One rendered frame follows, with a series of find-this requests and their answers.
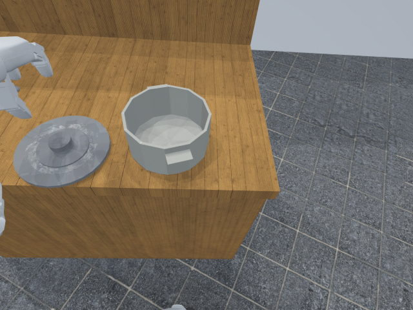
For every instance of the pot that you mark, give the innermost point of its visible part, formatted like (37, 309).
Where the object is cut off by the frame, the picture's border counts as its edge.
(167, 128)

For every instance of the lid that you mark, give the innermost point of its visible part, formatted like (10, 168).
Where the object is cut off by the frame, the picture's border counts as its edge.
(38, 165)

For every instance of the table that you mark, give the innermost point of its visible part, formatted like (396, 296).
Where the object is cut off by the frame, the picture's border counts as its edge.
(102, 53)

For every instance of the knob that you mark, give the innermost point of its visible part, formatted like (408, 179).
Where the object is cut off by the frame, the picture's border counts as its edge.
(59, 142)

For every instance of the left robot hand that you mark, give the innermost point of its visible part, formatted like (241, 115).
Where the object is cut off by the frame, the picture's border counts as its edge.
(16, 52)

